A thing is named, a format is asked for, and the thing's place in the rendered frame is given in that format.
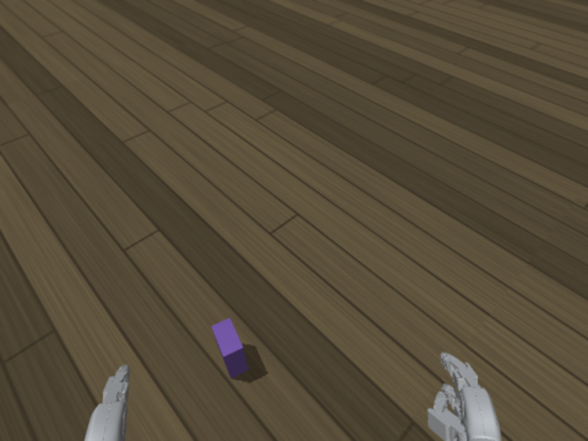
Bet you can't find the right robot hand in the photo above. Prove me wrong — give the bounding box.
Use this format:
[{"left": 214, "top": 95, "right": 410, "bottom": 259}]
[{"left": 427, "top": 352, "right": 502, "bottom": 441}]

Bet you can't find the carton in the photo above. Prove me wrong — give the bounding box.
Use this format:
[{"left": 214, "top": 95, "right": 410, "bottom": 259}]
[{"left": 211, "top": 318, "right": 248, "bottom": 379}]

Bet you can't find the left robot hand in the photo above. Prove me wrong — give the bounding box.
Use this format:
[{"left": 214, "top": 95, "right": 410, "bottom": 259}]
[{"left": 85, "top": 365, "right": 130, "bottom": 441}]

